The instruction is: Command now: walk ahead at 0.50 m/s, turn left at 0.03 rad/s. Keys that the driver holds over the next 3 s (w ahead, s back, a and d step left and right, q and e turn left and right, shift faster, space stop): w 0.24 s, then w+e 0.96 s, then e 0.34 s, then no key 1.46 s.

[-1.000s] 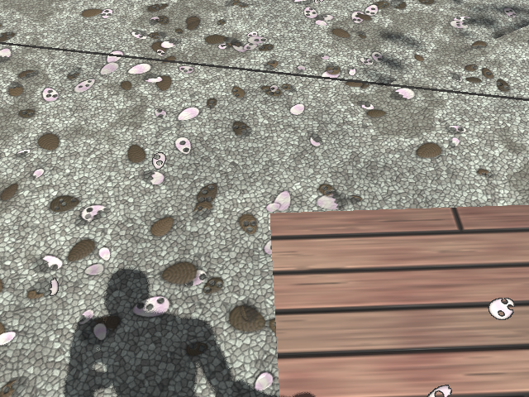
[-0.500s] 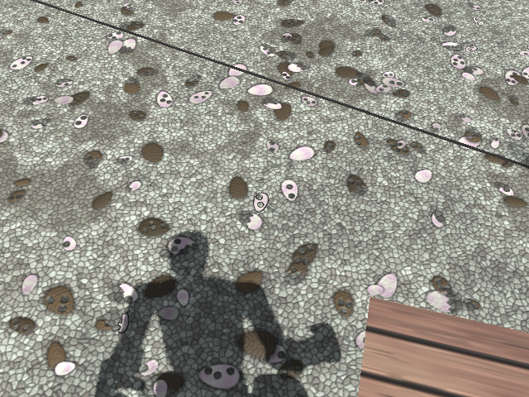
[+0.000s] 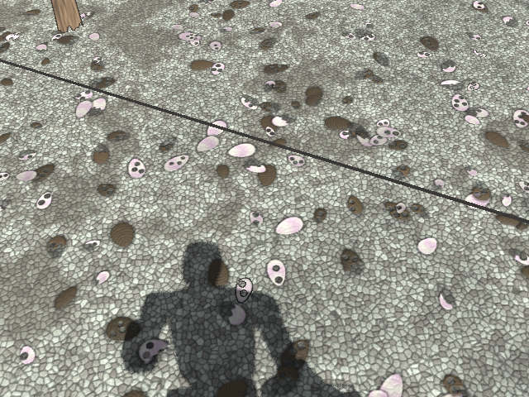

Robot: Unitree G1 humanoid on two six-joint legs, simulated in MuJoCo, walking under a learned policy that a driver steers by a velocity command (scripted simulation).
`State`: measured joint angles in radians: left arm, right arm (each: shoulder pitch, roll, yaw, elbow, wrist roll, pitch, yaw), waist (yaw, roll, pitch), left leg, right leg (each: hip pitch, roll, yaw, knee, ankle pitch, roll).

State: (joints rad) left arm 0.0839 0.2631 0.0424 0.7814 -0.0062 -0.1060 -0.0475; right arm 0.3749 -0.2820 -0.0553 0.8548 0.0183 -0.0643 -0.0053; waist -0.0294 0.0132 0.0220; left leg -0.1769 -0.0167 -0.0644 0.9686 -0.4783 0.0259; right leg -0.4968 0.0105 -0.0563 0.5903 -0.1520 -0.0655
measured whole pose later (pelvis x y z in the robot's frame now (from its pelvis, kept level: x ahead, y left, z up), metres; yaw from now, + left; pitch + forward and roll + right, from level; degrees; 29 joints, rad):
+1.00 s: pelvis +0.52 -0.04 +0.00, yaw -23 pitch +2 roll +2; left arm 0.07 0.26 0.07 0.68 -0.02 -0.02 -0.05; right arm 0.31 -0.29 -0.09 0.90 0.02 -0.05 -0.01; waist -0.05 -0.02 0.03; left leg 0.06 0.09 0.29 0.45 -0.46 -0.07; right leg -0.52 -0.04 -0.06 0.61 -0.13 -0.11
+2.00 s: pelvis +0.78 -0.20 +0.01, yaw -48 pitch -1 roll +1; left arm 0.21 0.22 0.02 0.68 0.03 0.02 0.01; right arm 0.16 -0.26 -0.03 0.84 -0.02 0.00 0.01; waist -0.03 0.03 0.02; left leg -0.29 0.03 0.03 0.48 -0.16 -0.03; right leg -0.24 0.02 0.03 0.54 -0.29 -0.01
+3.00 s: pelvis +0.80 -0.23 +0.02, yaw -47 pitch -1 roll +0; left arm 0.26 0.21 0.02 1.00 0.00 -0.01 0.03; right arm 0.17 -0.23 -0.04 1.12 0.00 0.01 -0.05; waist -0.02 0.01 0.03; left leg -0.22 0.05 0.00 0.46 -0.22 -0.04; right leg -0.13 0.03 0.01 0.46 -0.30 -0.02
